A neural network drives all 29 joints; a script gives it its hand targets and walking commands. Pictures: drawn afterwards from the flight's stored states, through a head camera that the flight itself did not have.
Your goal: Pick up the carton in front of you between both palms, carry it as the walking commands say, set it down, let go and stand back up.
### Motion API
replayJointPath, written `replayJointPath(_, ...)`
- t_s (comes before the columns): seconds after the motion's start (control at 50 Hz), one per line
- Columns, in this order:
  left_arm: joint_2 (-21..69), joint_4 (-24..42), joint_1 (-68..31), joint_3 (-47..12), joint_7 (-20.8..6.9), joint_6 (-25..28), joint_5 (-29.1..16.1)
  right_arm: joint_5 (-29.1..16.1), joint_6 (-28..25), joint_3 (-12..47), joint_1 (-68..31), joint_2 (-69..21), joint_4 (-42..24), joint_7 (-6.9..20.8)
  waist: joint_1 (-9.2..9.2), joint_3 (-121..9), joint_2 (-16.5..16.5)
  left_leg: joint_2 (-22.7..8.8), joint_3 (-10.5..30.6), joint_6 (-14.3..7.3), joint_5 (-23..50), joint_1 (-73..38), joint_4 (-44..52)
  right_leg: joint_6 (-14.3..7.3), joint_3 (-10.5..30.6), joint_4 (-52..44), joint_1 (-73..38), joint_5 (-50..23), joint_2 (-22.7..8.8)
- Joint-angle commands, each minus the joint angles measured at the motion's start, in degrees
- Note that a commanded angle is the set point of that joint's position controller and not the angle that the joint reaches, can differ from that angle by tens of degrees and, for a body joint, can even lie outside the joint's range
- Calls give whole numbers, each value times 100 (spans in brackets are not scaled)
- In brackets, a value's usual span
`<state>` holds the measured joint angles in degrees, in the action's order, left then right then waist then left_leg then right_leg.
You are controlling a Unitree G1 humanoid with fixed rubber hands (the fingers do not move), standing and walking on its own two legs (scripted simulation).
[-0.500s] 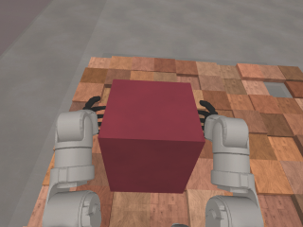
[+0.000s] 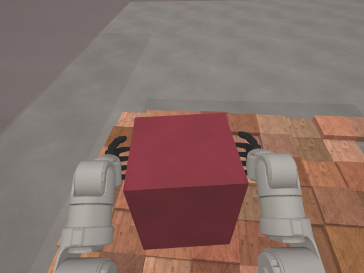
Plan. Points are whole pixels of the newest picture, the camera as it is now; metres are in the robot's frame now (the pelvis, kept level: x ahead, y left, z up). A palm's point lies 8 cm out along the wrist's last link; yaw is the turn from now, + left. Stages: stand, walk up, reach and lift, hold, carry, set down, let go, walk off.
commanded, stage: carry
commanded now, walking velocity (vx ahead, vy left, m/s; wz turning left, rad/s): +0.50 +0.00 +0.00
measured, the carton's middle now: (183, 182) +0.34 +0.01 +0.03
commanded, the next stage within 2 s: none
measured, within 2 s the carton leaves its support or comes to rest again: neither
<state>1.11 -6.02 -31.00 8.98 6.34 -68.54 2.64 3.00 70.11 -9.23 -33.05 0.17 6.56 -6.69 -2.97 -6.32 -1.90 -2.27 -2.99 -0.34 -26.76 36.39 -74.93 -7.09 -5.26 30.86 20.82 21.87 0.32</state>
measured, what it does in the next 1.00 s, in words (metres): walks ahead: left foot, then right foot 0.03 m higher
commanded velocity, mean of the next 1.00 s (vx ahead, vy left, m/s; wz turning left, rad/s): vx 0.50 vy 0.00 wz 0.00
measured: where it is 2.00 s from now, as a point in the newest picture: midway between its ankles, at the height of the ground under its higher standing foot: (182, 151)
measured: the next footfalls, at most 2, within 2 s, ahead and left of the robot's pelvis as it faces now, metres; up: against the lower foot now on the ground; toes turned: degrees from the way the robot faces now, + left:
left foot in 0.26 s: +0.34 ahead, +0.11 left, +0.01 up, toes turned +8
right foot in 0.66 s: +0.52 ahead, -0.10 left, +0.04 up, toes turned -6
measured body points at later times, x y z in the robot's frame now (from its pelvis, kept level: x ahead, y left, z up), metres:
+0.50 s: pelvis +0.27 +0.04 +0.01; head +0.31 +0.04 +0.46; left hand +0.65 +0.16 +0.10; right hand +0.63 -0.14 +0.11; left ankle +0.30 +0.11 -0.72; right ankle +0.28 -0.08 -0.64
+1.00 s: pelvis +0.56 +0.01 +0.05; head +0.57 +0.01 +0.50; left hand +0.89 +0.19 +0.16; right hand +0.92 -0.11 +0.16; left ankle +0.68 +0.14 -0.68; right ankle +0.48 -0.10 -0.69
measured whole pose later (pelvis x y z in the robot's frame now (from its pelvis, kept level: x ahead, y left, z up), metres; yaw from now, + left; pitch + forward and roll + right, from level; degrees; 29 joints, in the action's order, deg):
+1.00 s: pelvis +0.56 +0.01 +0.05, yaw +2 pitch +6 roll -1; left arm 5.7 5.8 -29.7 12.7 7.3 -71.6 4.3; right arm 5.8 72.6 -13.8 -29.5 -5.3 -7.3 -6.5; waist -3.2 -5.9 -1.2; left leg -3.7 -2.9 0.6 -1.2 32.4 -30.4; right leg -0.2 -8.3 25.0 10.5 20.1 -1.4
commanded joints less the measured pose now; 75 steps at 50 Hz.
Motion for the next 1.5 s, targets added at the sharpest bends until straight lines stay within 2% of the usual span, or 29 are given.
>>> replayJointPath(0.0, 5804, 772, -4775, -3456, -1383, 255, -2661, -2237, -326, 3427, -4298, -6053, -536, 992, 47, -1766, 1013, -271, 98, 40, 851, 1117, 307, -603, 1782, -1302, -1867, -606, -1480)
replayJointPath(0.12, 5956, 288, -4742, -3220, -1332, 243, -2595, -2142, -325, 3149, -4301, -6098, -186, 930, -14, -1506, 961, -93, -259, -61, 1910, 298, 3023, -397, 895, -1238, -1987, -2171, -1165)
replayJointPath(0.18, 6041, 321, -4675, -3178, -1290, 170, -2499, -2160, -236, 3111, -4204, -6184, -146, 1006, 197, -1519, 1028, 125, -688, -220, 2145, -622, 3973, -172, 611, -1012, -2200, -3533, -1165)
replayJointPath(0.22, 6035, 311, -4576, -3141, -1262, 117, -2391, -2193, -206, 3079, -4064, -6246, 2, 1092, 526, -2009, 782, 591, -1224, -222, 2202, -2148, 4841, 144, -53, 397, -2245, -4996, -837)
replayJointPath(0.24, 5997, 283, -4558, -3116, -1249, 105, -2319, -2226, -217, 3061, -4055, -6257, 54, 1151, 658, -2386, 454, 356, -946, -210, 2217, -3527, 4866, 311, -227, 1510, -1498, -4212, -619)
replayJointPath(0.26, 6012, 82, -4374, -3048, -1251, 44, -2249, -2119, -246, 2980, -3800, -6116, 332, 1182, 724, -2953, -932, -871, 1197, -719, 2977, -5039, 4825, 599, -138, 2936, -33, -2643, -260)
replayJointPath(0.28, 6083, 73, -4463, -3029, -1246, 30, -2246, -2138, -299, 2921, -3931, -6067, 344, 1196, 717, -3235, -1900, -2093, 3512, -1697, 3732, -6192, 5329, 865, 79, 4556, 1794, 415, 578)
replayJointPath(0.3, 6034, 65, -4589, -3048, -1209, 56, -2161, -2295, -313, 3065, -4022, -6294, 220, 1238, 696, -3110, -1068, -1988, 3314, -1756, 3069, -6028, 5209, 663, 653, 5242, 2354, 539, 192)
replayJointPath(0.36, 6246, 548, -4980, -3117, -1124, 138, -2212, -2816, -428, 3490, -5159, -6732, -871, 1314, 687, -2535, -90, -1564, 2240, -1248, 2406, -4804, 5263, 396, 772, 4633, 2493, 146, -304)
replayJointPath(0.52, 5804, 947, -4443, -3307, -898, 44, -1978, -2796, -236, 3598, -4735, -6305, -1204, 1275, 665, -2302, -494, -1420, 1120, -1351, 1932, -4305, 5661, 561, 239, 2373, 2228, -166, -403)
replayJointPath(0.58, 5748, 544, -4279, -3336, -1014, -1, -1919, -2551, -177, 3504, -4350, -6151, -662, 1347, 637, -1896, -638, -1144, 484, -1035, 2513, -3839, 5633, 540, -250, 1106, 1454, -491, -99)
replayJointPath(0.64, 5896, 52, -4138, -3277, -1163, 35, -1945, -2363, -196, 3372, -4111, -6188, -154, 1410, 299, -2071, -563, -826, -369, -483, 3467, -2965, 4470, 305, -715, -64, -709, -1050, 234)
replayJointPath(0.66, 5919, -64, -4122, -3232, -1198, 91, -1946, -2360, -197, 3366, -4223, -6243, -165, 1436, 46, -2475, -105, -436, -624, -134, 3544, -1872, 3425, -95, 436, -94, -2114, -450, -182)
replayJointPath(0.68, 5895, -21, -4144, -3189, -1217, 148, -1965, -2386, -197, 3365, -4470, -6313, -282, 1453, -125, -2698, 1412, 98, -512, 143, 2131, -269, 1749, -767, 2806, -477, -3186, -440, -1461)
replayJointPath(0.7, 5995, 85, -4163, -3217, -1228, 151, -2065, -2420, -202, 3366, -4598, -6315, -342, 1451, -226, -2423, 1880, 503, -29, 66, -384, 915, 683, -1129, 3912, -930, -3523, -1771, -1921)
replayJointPath(0.74, 6199, 740, -4754, -3448, -1239, 103, -2401, -2370, -177, 3280, -4482, -6387, -501, 1368, -151, -2223, 515, -21, 608, -164, -268, 1278, 61, -991, 3164, -532, -3147, -2430, -2047)
replayJointPath(0.76, 6299, 1082, -5012, -3561, -1237, 87, -2567, -2320, -137, 3258, -4403, -6380, -640, 1313, -56, -2085, 342, -198, 681, -204, 37, 1184, 477, -724, 2771, -635, -2803, -2144, -1928)
replayJointPath(0.8, 6362, 1525, -5090, -3635, -1238, -10, -2740, -2224, -41, 3193, -4213, -6280, -972, 1199, 80, -2064, 596, -266, 499, -98, 519, 731, 1417, -425, 2068, -925, -2399, -1718, -1700)
replayJointPath(0.94, 6143, 1587, -3269, -3585, -1415, -391, -2301, -1666, 240, 3330, -2691, -6076, -1402, 1149, -11, -1749, 1030, -58, -92, 123, 2918, -553, 4568, 19, 543, -1021, -2395, -2978, -1220)
replayJointPath(1.02, 6166, 1508, -2413, -3735, -1518, -398, -1980, -1647, 291, 3509, -2101, -6157, -1605, 1382, 107, -1482, 896, -100, -351, 43, 3708, -1190, 5594, 265, 273, -459, -2550, -3234, -1179)
replayJointPath(1.06, 6113, 1836, -2235, -3860, -1520, -381, -1929, -1742, 283, 3606, -1858, -6095, -1852, 1482, 275, -1673, 426, 40, -811, 103, 3672, -2813, 5884, 567, -174, 786, -1871, -3155, -851)
replayJointPath(1.08, 6000, 1977, -2119, -3892, -1510, -388, -1902, -1757, 297, 3615, -1725, -6012, -1988, 1521, 373, -1847, 124, -269, -609, 189, 3219, -3807, 5573, 677, -279, 1747, -1071, -2076, -738)
replayJointPath(1.1, 5849, 2153, -2094, -3916, -1491, -413, -1911, -1763, 330, 3593, -1616, -5890, -2124, 1535, 349, -1877, -689, -1236, 456, 203, 4588, -4641, 4806, 793, -214, 2805, 119, -113, -571)
replayJointPath(1.12, 5841, 2239, -2181, -3981, -1451, -501, -1998, -1751, 379, 3551, -1722, -5583, -2256, 1529, 248, -1995, -1456, -2014, 1696, -190, 5399, -5535, 4619, 848, 67, 3697, 1366, 1077, -312)
replayJointPath(1.14, 5756, 2502, -2345, -4020, -1427, -568, -2103, -1830, 351, 3653, -1873, -5462, -2430, 1505, 398, -2196, -1829, -2402, 2964, -985, 3176, -5841, 5353, 899, 173, 4362, 2456, 911, -70)
replayJointPath(1.16, 5721, 2754, -2498, -4027, -1403, -562, -2113, -1969, 359, 3729, -1963, -5615, -2765, 1498, 395, -1892, -1253, -2231, 2810, -965, 2251, -5274, 5781, 834, 355, 4387, 2598, 775, -414)
replayJointPath(1.22, 5722, 3031, -2221, -4059, -1314, -539, -2104, -2202, 391, 3932, -1980, -5776, -3266, 1503, 366, -1822, -373, -1874, 1701, -880, 2944, -4390, 5834, 741, 328, 4068, 2243, 265, -717)
replayJointPath(1.38, 5899, 2169, -735, -4179, -1406, -384, -1653, -2025, 273, 4067, -647, -5893, -2323, 1742, 391, -1169, -605, -1236, 145, -631, 4230, -4324, 6154, 836, -317, 1753, 2269, -1263, -556)
replayJointPath(1.48, 6009, 2331, -1076, -4358, -1515, -146, -1822, -2102, -25, 4280, -919, -5999, -2435, 1791, 444, -479, -695, -1249, -136, -613, 4821, -4454, 6127, 621, -683, 630, 1984, -1578, -332)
